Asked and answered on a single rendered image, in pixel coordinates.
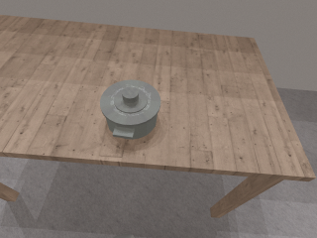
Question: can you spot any lid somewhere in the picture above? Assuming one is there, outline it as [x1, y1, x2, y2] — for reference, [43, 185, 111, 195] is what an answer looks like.
[100, 79, 161, 127]

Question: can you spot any pot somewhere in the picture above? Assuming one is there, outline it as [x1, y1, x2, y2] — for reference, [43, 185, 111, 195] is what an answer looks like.
[106, 115, 158, 140]

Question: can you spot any table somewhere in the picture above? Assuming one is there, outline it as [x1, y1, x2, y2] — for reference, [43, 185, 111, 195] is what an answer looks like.
[0, 15, 316, 218]

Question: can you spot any knob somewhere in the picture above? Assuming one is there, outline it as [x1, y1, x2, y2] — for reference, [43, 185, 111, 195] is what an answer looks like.
[122, 86, 139, 103]

